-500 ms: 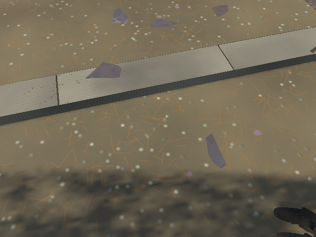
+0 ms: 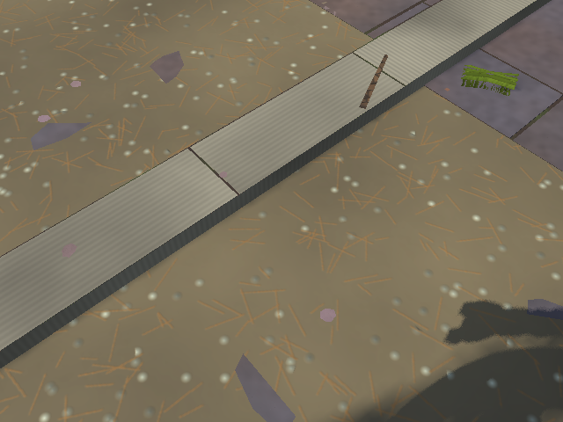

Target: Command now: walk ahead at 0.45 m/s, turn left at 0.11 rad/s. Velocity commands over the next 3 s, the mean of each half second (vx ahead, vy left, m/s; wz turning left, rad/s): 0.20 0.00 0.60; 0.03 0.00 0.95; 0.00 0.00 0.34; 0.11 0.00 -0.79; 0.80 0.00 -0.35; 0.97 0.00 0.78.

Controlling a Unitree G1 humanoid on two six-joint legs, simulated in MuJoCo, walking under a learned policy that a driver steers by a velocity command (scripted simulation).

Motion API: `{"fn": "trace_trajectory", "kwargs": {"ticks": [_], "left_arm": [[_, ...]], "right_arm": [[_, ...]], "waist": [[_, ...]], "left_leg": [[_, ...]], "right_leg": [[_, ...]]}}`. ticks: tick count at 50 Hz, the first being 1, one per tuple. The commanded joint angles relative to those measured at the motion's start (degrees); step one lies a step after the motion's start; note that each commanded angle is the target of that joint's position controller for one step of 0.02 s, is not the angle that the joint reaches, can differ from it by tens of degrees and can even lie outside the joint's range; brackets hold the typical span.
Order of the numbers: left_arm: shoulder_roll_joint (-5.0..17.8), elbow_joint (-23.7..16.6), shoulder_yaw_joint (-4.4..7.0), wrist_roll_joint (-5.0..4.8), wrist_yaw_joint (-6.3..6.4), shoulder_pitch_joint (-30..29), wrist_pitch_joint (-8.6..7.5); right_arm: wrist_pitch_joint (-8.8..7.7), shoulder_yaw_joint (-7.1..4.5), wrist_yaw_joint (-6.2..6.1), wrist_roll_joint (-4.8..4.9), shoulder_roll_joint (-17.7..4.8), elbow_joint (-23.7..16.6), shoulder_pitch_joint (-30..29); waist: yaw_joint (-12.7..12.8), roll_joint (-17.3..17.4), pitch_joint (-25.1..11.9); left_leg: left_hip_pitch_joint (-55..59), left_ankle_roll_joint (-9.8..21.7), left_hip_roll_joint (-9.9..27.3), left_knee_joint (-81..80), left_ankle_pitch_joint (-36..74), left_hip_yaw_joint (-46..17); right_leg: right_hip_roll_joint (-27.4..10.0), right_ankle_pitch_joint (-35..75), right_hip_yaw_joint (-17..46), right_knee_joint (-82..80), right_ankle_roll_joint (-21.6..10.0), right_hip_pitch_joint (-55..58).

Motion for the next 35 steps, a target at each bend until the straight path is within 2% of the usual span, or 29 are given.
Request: {"fn": "trace_trajectory", "kwargs": {"ticks": [1,4,6,7,9,12,14,15,16,17,18,19,20,21,22,23,25,27,29,32,35], "left_arm": [[5.90,-1.76,2.06,0.52,0.30,0.30,-2.89],[6.07,-0.01,2.23,0.97,1.62,-2.79,-3.32],[5.92,-0.09,2.22,0.91,3.11,-4.98,-2.43],[5.94,-0.02,2.18,0.73,3.71,-5.07,-1.87],[6.90,0.81,2.45,0.28,4.43,-3.64,-0.60],[8.24,1.59,3.14,-0.76,4.71,-2.81,1.60],[8.70,0.99,3.54,-1.86,5.17,-4.64,2.78],[8.53,0.65,3.64,-2.38,5.44,-5.62,3.18],[7.79,0.40,3.52,-2.75,5.52,-6.54,3.47],[7.29,-0.08,3.33,-2.15,5.22,-5.09,3.21],[2.18,-1.79,2.04,1.01,4.20,-0.55,3.02],[5.00,-1.51,1.84,0.50,3.15,0.78,2.54],[7.46,-1.65,2.39,-1.06,2.64,-2.16,2.13],[7.26,-1.97,2.46,-0.91,2.91,-5.26,2.09],[7.02,-1.84,2.54,-0.24,3.42,-7.21,2.31],[7.10,-1.96,2.69,-0.11,3.62,-8.00,2.68],[5.46,-1.07,2.47,-0.41,3.49,-8.01,2.94],[4.38,-0.24,2.28,-0.75,3.70,-8.06,2.90],[4.49,0.36,2.37,-1.01,3.87,-8.03,3.06],[5.17,0.79,2.80,-1.20,3.86,-8.70,2.95],[5.83,0.84,3.23,-1.30,3.50,-9.18,1.95]], "right_arm": [[2.58,-2.59,-0.79,-0.24,-7.41,-0.40,8.14],[3.52,-2.30,-0.91,-1.32,-4.41,-1.31,5.83],[3.22,-2.11,-0.06,-1.76,-3.47,-2.01,3.99],[3.08,-2.05,0.49,-1.91,-3.16,-2.50,2.38],[3.14,-2.12,1.67,-2.01,-2.88,-3.97,-0.41],[3.90,-3.03,3.51,-1.94,-4.59,-6.45,-2.05],[4.37,-4.02,4.32,-2.08,-6.23,-7.26,0.22],[4.46,-4.68,4.32,-2.06,-7.12,-6.91,3.44],[4.23,-5.72,3.83,-2.17,-8.48,-5.51,9.57],[3.93,-7.45,2.45,-2.53,-13.11,-5.27,13.94],[3.75,-8.10,1.46,-3.47,-18.05,-6.87,10.46],[2.96,-7.45,2.09,-4.92,-16.52,-9.98,9.03],[2.65,-7.26,2.39,-3.97,-14.60,-11.56,5.30],[2.93,-6.78,2.04,-2.12,-12.20,-11.95,2.60],[3.60,-6.23,1.36,-0.97,-10.25,-12.61,0.18],[4.19,-5.92,0.48,-1.08,-9.20,-13.32,-1.55],[5.30,-6.21,-0.67,-2.05,-9.43,-14.41,-2.41],[5.99,-6.85,-1.63,-2.19,-10.77,-14.43,-0.88],[6.71,-7.21,-2.30,-1.90,-11.47,-14.78,-1.08],[7.72,-7.28,-2.54,-1.95,-11.46,-15.59,-2.55],[8.34,-7.32,-2.15,-2.13,-11.31,-16.30,-3.42]], "waist": [[-1.80,-0.47,-7.83],[-2.48,-2.77,-6.10],[-1.99,-3.24,-6.95],[-0.91,-3.44,-7.37],[1.14,-3.72,-8.03],[1.98,-4.51,-7.45],[0.27,-5.50,-7.48],[-1.41,-5.73,-8.36],[-4.63,-3.67,-10.63],[-6.59,5.15,-11.49],[0.73,19.68,-13.78],[-0.80,14.70,-25.45],[-1.26,7.54,-23.37],[-0.43,1.48,-17.63],[0.57,-1.45,-13.66],[1.67,-0.30,-12.36],[1.87,2.00,-12.04],[1.15,2.93,-13.59],[0.78,4.17,-14.26],[-0.05,7.07,-13.15],[-1.02,9.31,-12.29]], "left_leg": [[-3.09,-1.29,4.71,-5.95,2.08,-2.31],[-5.82,-3.40,4.34,-14.47,10.76,0.07],[-5.68,-3.55,4.15,-23.73,21.29,2.67],[-5.48,-3.46,3.49,-28.11,26.03,3.99],[-6.77,-2.90,2.80,-34.66,30.20,5.35],[-9.25,-0.79,2.44,-38.76,25.02,7.02],[-7.75,1.36,0.72,-39.34,18.26,9.01],[-4.24,2.86,-1.29,-40.72,16.45,10.26],[3.40,5.25,-4.06,-45.39,19.53,10.83],[13.13,8.84,-1.52,-50.30,44.73,1.77],[24.76,18.72,9.51,-49.27,66.54,-21.60],[30.37,25.13,15.30,-56.43,49.37,-37.96],[28.36,23.05,14.51,-58.83,36.60,-34.69],[22.95,19.77,11.69,-59.81,27.20,-30.28],[17.01,17.21,9.53,-60.69,22.40,-26.61],[12.66,15.43,7.34,-61.12,21.04,-24.15],[10.64,13.25,3.74,-60.91,23.23,-20.98],[11.72,12.95,3.12,-59.88,25.97,-21.18],[11.14,12.18,2.56,-59.40,22.56,-22.11],[8.74,10.70,0.88,-59.50,14.96,-23.70],[8.81,10.27,0.23,-58.54,13.06,-26.70]], "right_leg": [[-20.24,31.28,15.87,-20.07,-8.85,6.34],[-17.72,39.00,5.16,-22.27,-7.02,5.19],[-14.48,36.08,-1.26,-21.53,-5.08,7.49],[-13.72,34.76,-3.12,-20.97,-4.54,9.31],[-15.25,33.51,-4.10,-19.37,-4.03,14.77],[-18.94,32.33,-3.94,-15.25,-3.12,20.87],[-20.32,36.72,-4.08,-9.43,-1.52,21.87],[-19.91,40.85,-4.72,-4.07,-0.27,21.27],[-17.61,41.38,-6.09,5.68,1.88,18.98],[-12.60,25.29,-5.75,19.80,6.20,10.07],[0.35,-25.14,-2.82,38.08,10.84,-9.14],[3.11,-27.99,12.29,47.13,10.94,-13.94],[0.34,-23.74,15.50,46.55,9.32,-15.64],[-1.44,-19.00,15.13,42.55,8.77,-16.77],[-3.10,-15.81,15.21,37.24,8.60,-16.19],[-3.68,-13.78,15.46,32.15,8.51,-13.05],[-1.94,-11.29,14.25,23.32,9.62,-9.50],[-0.52,-10.32,14.52,17.40,11.11,-8.30],[-0.08,-8.00,15.26,13.89,12.03,-7.24],[0.36,-5.01,15.64,9.39,12.38,-5.05],[0.46,-5.06,16.13,4.01,11.72,-2.51]]}}
Next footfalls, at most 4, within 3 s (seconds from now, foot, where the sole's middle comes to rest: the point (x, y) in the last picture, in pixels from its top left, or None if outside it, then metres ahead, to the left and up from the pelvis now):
0.34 left None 0.31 0.17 -0.75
0.80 right None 0.44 0.01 -0.75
1.26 left None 0.20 0.16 -0.75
1.74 right None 0.41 0.03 -0.75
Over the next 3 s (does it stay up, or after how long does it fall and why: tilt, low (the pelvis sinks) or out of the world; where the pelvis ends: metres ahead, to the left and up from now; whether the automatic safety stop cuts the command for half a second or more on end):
stays up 0.88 0.45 0.00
